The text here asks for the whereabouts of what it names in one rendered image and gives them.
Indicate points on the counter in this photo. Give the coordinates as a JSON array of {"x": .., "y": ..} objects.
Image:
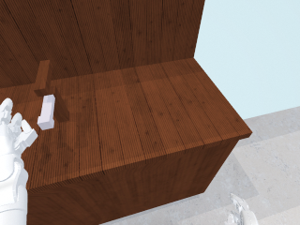
[{"x": 137, "y": 121}]

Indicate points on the right robot hand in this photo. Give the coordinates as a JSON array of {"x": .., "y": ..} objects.
[{"x": 246, "y": 216}]

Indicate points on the tap lever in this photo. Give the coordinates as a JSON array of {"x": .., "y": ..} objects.
[{"x": 45, "y": 120}]

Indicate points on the robot left forearm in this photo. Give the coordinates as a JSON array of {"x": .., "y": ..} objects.
[{"x": 13, "y": 192}]

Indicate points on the left robot hand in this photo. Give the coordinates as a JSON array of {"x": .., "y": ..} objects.
[{"x": 12, "y": 139}]

